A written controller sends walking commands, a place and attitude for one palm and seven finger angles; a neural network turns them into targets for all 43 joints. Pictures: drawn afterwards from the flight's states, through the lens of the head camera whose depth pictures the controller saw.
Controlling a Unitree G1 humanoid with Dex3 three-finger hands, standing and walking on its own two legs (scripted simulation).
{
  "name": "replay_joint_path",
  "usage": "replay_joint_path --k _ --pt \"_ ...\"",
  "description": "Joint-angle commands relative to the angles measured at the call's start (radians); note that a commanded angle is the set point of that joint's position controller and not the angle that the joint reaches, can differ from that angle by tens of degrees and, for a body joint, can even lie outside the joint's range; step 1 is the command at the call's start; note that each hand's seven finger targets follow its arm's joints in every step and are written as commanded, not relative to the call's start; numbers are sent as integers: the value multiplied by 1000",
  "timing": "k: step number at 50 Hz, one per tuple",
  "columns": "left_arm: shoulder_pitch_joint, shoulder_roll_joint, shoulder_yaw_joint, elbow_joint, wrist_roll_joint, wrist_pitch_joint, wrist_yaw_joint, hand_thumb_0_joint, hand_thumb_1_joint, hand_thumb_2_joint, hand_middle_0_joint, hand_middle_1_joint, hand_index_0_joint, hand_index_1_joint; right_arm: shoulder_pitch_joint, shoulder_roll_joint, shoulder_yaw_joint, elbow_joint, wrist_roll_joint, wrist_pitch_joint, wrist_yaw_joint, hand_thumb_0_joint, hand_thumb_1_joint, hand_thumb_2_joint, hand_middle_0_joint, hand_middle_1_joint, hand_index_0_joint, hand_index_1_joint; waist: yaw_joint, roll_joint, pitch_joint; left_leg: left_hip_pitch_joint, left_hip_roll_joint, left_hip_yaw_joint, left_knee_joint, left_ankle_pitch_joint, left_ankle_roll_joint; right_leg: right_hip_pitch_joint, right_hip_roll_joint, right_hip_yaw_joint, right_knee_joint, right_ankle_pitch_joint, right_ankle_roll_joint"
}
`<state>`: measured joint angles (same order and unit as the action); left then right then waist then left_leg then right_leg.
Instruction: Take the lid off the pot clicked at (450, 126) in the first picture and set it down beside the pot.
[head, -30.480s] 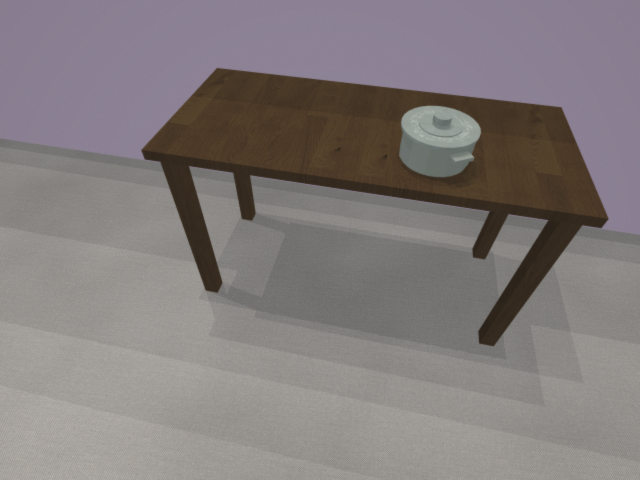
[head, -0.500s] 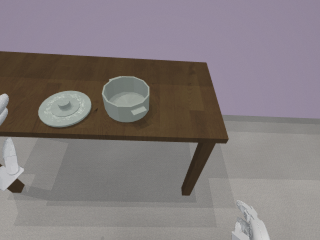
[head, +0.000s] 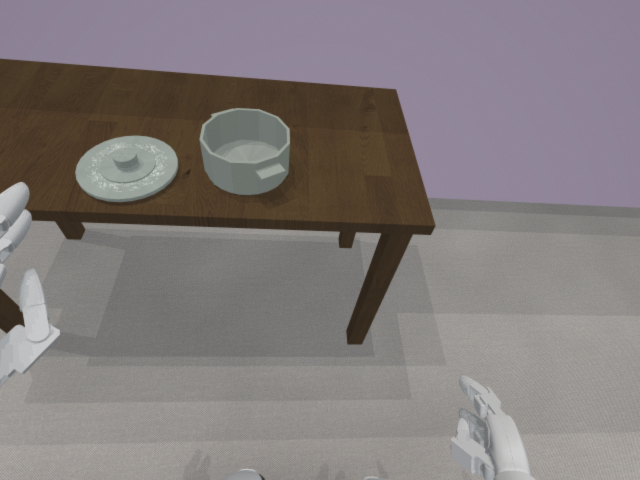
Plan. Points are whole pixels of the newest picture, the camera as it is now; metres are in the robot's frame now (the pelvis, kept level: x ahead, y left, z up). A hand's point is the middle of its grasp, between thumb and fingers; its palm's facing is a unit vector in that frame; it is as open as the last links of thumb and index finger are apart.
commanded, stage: stop stepping back and stand still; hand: left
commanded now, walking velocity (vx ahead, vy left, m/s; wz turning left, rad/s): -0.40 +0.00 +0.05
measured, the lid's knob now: (125, 157) +0.67 +0.41 -0.07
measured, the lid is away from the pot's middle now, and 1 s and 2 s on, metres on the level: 0.24 0.24 0.24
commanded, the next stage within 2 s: none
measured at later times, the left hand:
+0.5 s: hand out of the picture +0.08 +0.22 +0.15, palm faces +0.38 -0.83 -0.42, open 7.4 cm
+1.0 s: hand out of the picture +0.02 +0.23 -0.07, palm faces +0.20 -0.92 -0.33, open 7.4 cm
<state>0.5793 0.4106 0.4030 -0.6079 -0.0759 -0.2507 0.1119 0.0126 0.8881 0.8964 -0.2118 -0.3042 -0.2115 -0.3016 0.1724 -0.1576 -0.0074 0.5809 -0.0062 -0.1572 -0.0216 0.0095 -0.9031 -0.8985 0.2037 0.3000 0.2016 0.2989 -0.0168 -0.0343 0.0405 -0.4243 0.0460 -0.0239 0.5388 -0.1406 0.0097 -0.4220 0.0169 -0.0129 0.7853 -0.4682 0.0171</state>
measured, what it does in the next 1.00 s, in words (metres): walks backwards: right foot, then left foot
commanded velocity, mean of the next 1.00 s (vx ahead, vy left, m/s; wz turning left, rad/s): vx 0.17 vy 0.02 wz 0.00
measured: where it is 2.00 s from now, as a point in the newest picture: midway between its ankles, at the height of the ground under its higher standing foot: outside the picture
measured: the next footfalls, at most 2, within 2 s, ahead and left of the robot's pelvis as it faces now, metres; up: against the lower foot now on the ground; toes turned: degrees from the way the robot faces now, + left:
right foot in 0.10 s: +0.02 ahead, -0.16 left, +0.00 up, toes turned -2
left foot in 0.32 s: -0.02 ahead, +0.10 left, +0.00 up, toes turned +0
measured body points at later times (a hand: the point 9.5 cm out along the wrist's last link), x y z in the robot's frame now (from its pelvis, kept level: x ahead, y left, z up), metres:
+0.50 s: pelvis -0.12 -0.02 -0.02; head -0.15 -0.01 +0.43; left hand +0.05 +0.26 +0.18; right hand +0.02 -0.26 -0.09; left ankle -0.06 +0.10 -0.73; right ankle -0.09 -0.10 -0.74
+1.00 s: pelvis -0.15 -0.01 -0.02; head -0.17 -0.01 +0.43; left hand +0.01 +0.28 -0.05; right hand +0.01 -0.23 -0.12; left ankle -0.12 +0.13 -0.73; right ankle -0.08 -0.11 -0.74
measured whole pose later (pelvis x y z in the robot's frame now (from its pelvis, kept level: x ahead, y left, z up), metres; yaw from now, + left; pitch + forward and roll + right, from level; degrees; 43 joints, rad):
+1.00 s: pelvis -0.15 -0.01 -0.02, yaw +8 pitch -1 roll +2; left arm 0.26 0.25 0.09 0.37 0.05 0.03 0.01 0.00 0.90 0.90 -0.20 -0.30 -0.20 -0.30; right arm 0.24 -0.22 -0.02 0.74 -0.04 -0.03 0.01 0.01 -0.90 -0.90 0.21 0.30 0.20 0.30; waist -0.03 -0.03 -0.06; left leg -0.37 -0.04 0.00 0.67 -0.29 0.00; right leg -0.39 -0.02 0.05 0.69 -0.30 -0.02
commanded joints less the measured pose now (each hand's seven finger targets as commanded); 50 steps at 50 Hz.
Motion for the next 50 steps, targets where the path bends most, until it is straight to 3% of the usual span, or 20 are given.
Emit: replay_joint_path --k 1,2,4,6,10,14,16,20,23,25,26,27,30,37,40,41,42,47,49,50 --pt "-167 -112 -306 671 105 137 -101 0 900 900 -200 -300 -200 -300 -5 -303 -113 128 -40 -27 23 0 -900 -900 200 300 200 300 -64 232 -158 179 193 -249 32 645 83 -77 -55 48 -99 162 47" --pt "-150 162 69 -516 -8 -4 -39 0 900 900 -200 -300 -200 -300 -66 -123 -76 -204 42 -44 24 0 -900 -900 200 300 200 300 38 170 -319 253 204 -118 -172 64 53 149 -16 14 -165 44 23" --pt "130 206 145 -300 10 -48 -11 0 900 900 -200 -300 -200 -300 5 -174 -58 -185 32 -59 -12 0 -900 -900 200 300 200 300 14 125 -239 34 107 -147 -147 -431 45 261 20 -88 -303 89 -3" --pt "200 265 196 -354 15 -17 -1 0 900 900 -200 -300 -200 -300 4 -162 -42 -195 32 -23 -6 0 -900 -900 200 300 200 300 7 113 -261 7 -3 -1 21 -489 10 280 -74 -29 -342 131 -48" --pt "65 180 98 -294 9 5 21 0 900 900 -200 -300 -200 -300 -34 -154 -52 -143 36 -4 -30 0 -900 -900 200 300 200 300 -37 -143 -94 181 -45 -29 687 -297 -8 -288 -364 280 -564 -162 -179" --pt "-100 123 46 -60 18 -11 21 0 900 900 -200 -300 -200 -300 -40 -172 -16 -131 41 -5 -55 0 -900 -900 200 300 200 300 -38 64 100 107 27 -77 14 -357 37 -258 -179 25 -297 -118 -50" --pt "-148 90 28 -23 21 -33 27 0 900 900 -200 -300 -200 -300 -30 -203 -29 -150 45 -26 -60 0 -900 -900 200 300 200 300 -32 358 162 -131 170 -341 -380 -604 97 -49 -6 -46 99 -5 -3" --pt "-110 153 84 -86 38 -29 23 0 900 900 -200 -300 -200 -300 -39 -162 -41 -126 32 -49 -26 0 -900 -900 200 300 200 300 4 252 -13 -130 170 -317 -288 -525 172 71 -14 14 164 -12 4" --pt "24 147 58 -172 46 -22 10 0 900 900 -200 -300 -200 -300 -48 -168 -32 -142 32 -55 -14 0 -900 -900 200 300 200 300 27 116 -73 -213 101 -180 -127 -529 105 375 -15 19 -213 40 -15" --pt "49 185 70 -211 54 -22 1 0 900 900 -200 -300 -200 -300 -42 -162 -41 -134 27 -36 -7 0 -900 -900 200 300 200 300 26 -178 -102 -232 -99 39 366 -385 40 362 -200 315 -504 -66 -112" --pt "47 219 106 -209 46 -21 3 0 900 900 -200 -300 -200 -300 -58 -174 -50 -131 27 -30 -6 0 -900 -900 200 300 200 300 21 -194 -96 -242 -112 33 608 -337 30 264 -362 545 -607 -50 -172" --pt "-22 209 107 -249 36 -33 6 0 900 900 -200 -300 -200 -300 -52 -168 -54 -116 24 -27 -10 0 -900 -900 200 300 200 300 10 -97 -94 -243 -79 -5 691 -296 20 208 -387 548 -636 -166 -179" --pt "19 198 121 -174 25 -44 0 0 900 900 -200 -300 -200 -300 -21 -149 -42 -97 18 -8 -26 0 -900 -900 200 300 200 300 -17 37 -38 -177 -17 -28 649 -196 13 25 -339 437 -611 -250 -204" --pt "-78 86 7 -25 40 -26 35 0 900 900 -200 -300 -200 -300 -27 -138 -21 -99 22 -43 -82 0 -900 -900 200 300 200 300 -9 -50 -49 229 -41 120 -36 -251 54 -35 -216 160 -503 -222 -117" --pt "-88 79 -3 -124 35 -32 51 0 900 900 -200 -300 -200 -300 -26 -179 -32 -127 24 -55 -75 0 -900 -900 200 300 200 300 -8 246 -70 271 195 -263 -270 -392 156 -39 -17 -13 -99 18 -15" --pt "-145 -131 -346 653 114 84 -54 0 900 900 -200 -300 -200 -300 33 -308 -110 74 8 -114 19 0 -900 -900 200 300 200 300 -102 254 16 232 254 -403 -201 -17 184 -269 -30 -35 152 80 6" --pt "-214 -101 -258 659 133 210 -94 0 900 900 -200 -300 -200 -300 127 -298 -109 85 -18 29 37 0 -900 -900 200 300 200 300 -79 102 -55 215 289 -430 -207 50 227 -248 -68 47 214 -31 -6" --pt "-194 -118 -304 907 125 250 -113 0 900 900 -200 -300 -200 -300 2 -227 -60 54 -43 102 17 0 -900 -900 200 300 200 300 53 -45 -115 -12 74 -111 -26 -19 87 185 -17 5 -165 108 -25" --pt "-194 0 -285 1015 130 253 -94 0 900 900 -200 -300 -200 -300 23 -162 -61 68 -22 125 16 0 -900 -900 200 300 200 300 63 -262 -82 -151 -109 24 250 -292 6 265 -247 417 -452 100 -130" --pt "-257 30 -292 1039 130 255 -95 0 900 900 -200 -300 -200 -300 36 -165 -68 82 -21 138 20 0 -900 -900 200 300 200 300 34 -186 -32 -130 -106 24 415 -360 -6 170 -326 502 -514 44 -194"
